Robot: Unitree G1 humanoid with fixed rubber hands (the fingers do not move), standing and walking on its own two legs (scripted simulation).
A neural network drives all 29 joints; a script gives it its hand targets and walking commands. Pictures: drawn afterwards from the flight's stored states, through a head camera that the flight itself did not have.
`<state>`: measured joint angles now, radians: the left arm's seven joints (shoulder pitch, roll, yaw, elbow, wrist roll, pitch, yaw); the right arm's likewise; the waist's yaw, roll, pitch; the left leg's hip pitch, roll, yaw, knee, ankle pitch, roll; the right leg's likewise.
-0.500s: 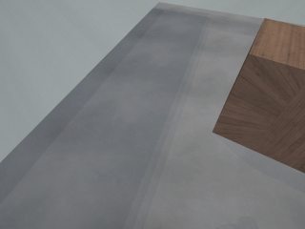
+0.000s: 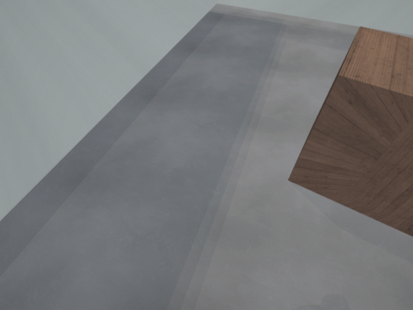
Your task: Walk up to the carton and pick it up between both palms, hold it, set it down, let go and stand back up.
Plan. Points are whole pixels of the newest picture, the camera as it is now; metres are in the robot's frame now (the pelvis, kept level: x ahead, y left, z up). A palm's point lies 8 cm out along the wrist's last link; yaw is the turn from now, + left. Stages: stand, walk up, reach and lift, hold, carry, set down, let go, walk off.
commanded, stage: stand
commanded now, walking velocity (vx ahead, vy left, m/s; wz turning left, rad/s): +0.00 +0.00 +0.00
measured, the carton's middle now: out of the picture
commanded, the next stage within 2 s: none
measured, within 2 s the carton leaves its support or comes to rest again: neither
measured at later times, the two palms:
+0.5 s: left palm out of the picture +0.04 +0.24 -0.13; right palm out of the picture +0.04 -0.24 -0.13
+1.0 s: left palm out of the picture +0.03 +0.23 -0.13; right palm out of the picture +0.03 -0.24 -0.13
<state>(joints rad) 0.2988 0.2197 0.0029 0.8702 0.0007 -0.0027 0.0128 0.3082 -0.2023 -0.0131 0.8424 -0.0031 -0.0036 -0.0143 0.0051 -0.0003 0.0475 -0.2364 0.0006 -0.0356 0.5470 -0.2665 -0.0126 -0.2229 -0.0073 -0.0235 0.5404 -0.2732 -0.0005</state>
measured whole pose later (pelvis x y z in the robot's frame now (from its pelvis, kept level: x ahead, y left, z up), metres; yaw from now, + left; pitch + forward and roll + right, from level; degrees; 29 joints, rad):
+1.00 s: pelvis +0.01 +0.00 +0.01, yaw +0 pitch -3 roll +0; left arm 0.29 0.19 0.00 1.00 -0.01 0.00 0.03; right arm 0.30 -0.18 0.00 0.98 0.00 -0.01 -0.03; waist 0.00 0.00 0.05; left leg -0.19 0.01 -0.04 0.48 -0.25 -0.02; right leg -0.17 0.00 -0.03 0.47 -0.26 0.00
